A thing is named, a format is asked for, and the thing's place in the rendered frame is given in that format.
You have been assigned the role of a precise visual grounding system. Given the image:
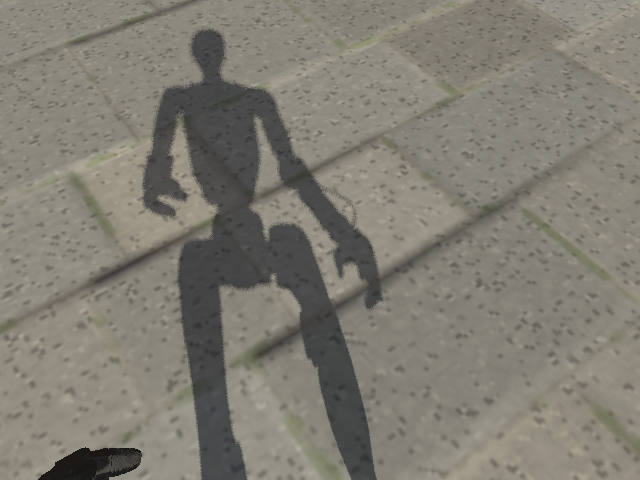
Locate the left robot hand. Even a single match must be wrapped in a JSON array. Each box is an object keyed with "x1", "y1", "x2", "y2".
[{"x1": 38, "y1": 447, "x2": 142, "y2": 480}]

